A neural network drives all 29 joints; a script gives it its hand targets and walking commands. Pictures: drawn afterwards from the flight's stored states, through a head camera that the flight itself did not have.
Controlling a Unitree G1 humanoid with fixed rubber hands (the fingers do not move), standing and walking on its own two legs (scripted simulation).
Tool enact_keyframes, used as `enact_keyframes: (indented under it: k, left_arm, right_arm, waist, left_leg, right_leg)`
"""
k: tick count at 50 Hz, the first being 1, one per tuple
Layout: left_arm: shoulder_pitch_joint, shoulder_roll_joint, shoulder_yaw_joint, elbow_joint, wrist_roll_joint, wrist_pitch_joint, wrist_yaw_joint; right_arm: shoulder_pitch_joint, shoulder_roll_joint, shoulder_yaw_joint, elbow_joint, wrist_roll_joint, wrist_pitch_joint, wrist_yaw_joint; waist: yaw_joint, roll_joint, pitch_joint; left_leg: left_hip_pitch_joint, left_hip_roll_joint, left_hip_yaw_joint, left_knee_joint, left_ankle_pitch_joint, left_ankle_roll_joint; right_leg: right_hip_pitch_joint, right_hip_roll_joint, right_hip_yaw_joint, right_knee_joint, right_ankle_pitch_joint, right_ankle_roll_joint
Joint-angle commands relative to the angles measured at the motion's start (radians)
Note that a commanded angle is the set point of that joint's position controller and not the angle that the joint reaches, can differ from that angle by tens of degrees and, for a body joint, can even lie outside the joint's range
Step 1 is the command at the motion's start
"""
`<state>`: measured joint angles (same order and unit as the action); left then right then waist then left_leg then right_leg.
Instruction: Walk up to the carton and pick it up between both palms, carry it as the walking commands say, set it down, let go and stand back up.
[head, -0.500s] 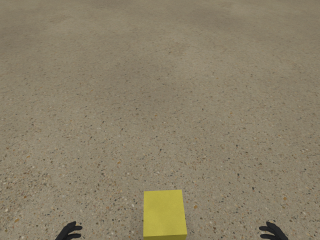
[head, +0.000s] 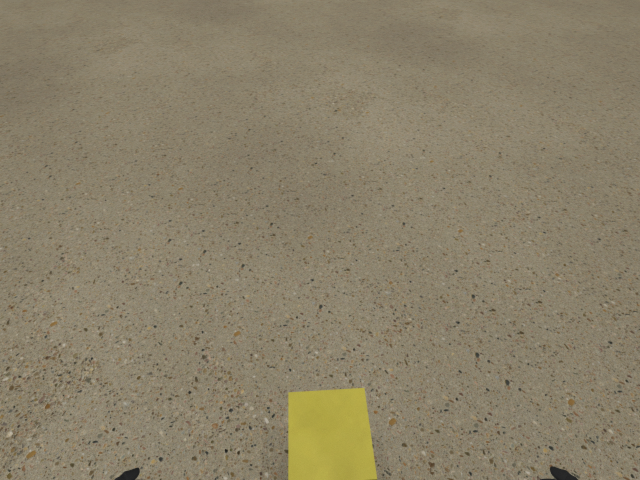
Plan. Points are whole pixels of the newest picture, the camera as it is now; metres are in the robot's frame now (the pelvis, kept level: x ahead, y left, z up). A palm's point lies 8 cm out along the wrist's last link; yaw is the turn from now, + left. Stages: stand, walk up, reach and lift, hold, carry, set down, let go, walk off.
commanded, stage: stand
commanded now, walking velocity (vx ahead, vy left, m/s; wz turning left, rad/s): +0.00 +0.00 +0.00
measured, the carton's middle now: (328, 449) +0.38 +0.01 -0.65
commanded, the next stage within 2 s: none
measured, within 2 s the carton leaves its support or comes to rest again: neither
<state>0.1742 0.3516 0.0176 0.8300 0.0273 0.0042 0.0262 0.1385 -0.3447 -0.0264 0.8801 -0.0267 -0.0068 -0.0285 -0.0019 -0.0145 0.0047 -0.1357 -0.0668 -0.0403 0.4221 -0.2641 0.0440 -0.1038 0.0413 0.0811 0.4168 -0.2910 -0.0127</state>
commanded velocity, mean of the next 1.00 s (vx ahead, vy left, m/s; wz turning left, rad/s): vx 0.00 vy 0.00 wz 0.00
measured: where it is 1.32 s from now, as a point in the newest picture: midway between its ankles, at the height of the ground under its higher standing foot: outside the picture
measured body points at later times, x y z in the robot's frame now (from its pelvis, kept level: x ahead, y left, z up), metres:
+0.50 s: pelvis -0.02 +0.00 +0.01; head -0.02 +0.00 +0.45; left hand +0.09 +0.30 -0.11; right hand +0.09 -0.31 -0.10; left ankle -0.03 +0.09 -0.74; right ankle -0.04 -0.12 -0.74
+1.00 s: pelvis -0.02 +0.00 +0.01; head -0.03 +0.00 +0.46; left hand +0.08 +0.31 -0.11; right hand +0.08 -0.32 -0.10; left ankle -0.03 +0.09 -0.74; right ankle -0.04 -0.12 -0.74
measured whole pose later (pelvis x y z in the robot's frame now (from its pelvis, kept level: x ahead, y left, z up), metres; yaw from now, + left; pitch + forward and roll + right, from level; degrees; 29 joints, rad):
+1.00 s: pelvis -0.02 +0.00 +0.01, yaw +0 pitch -2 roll +0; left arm 0.14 0.39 0.00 1.01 0.02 -0.01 0.02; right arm 0.11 -0.38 -0.01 1.04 -0.01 -0.02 -0.02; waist 0.00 -0.01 0.02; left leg -0.10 -0.06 -0.04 0.32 -0.18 0.04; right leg -0.07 0.04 0.08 0.32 -0.20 -0.02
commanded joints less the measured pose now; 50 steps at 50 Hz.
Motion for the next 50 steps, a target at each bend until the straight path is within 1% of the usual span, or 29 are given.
enact_keyframes:
  k: [1,15,24,34,50]
  left_arm:
    - [-0.026,0.151,0.032,-0.036,-0.001,-0.013,0.005]
    - [-0.044,0.172,0.027,0.041,-0.005,-0.019,0.000]
    - [-0.049,0.182,0.023,0.079,-0.007,-0.022,-0.003]
    - [-0.054,0.189,0.019,0.109,-0.009,-0.025,-0.004]
    - [-0.064,0.199,0.014,0.138,-0.012,-0.027,-0.006]
  right_arm:
    - [-0.037,-0.165,-0.032,-0.036,0.002,-0.013,-0.004]
    - [-0.049,-0.186,-0.019,0.039,0.006,-0.018,-0.001]
    - [-0.056,-0.195,-0.016,0.072,0.009,-0.019,0.002]
    - [-0.061,-0.202,-0.015,0.097,0.012,-0.020,0.005]
    - [-0.069,-0.209,-0.012,0.122,0.016,-0.021,0.007]
  waist:
    - [0.002,0.013,-0.050]
    - [0.003,0.011,-0.017]
    - [0.003,0.012,-0.008]
    - [0.003,0.013,-0.006]
    - [0.004,0.013,-0.010]
  left_leg:
    - [0.052,0.148,-0.119,-0.044,0.370,-0.029]
    - [0.045,0.155,-0.127,-0.100,0.268,-0.020]
    - [0.044,0.158,-0.132,-0.121,0.228,-0.017]
    - [0.045,0.162,-0.135,-0.133,0.216,-0.015]
    - [0.051,0.166,-0.135,-0.140,0.232,-0.012]
  right_leg:
    - [-0.014,-0.115,0.081,-0.042,0.309,0.002]
    - [-0.011,-0.126,0.099,-0.101,0.247,-0.003]
    - [-0.013,-0.129,0.104,-0.123,0.222,-0.006]
    - [-0.013,-0.132,0.105,-0.134,0.214,-0.008]
    - [-0.005,-0.135,0.104,-0.142,0.225,-0.010]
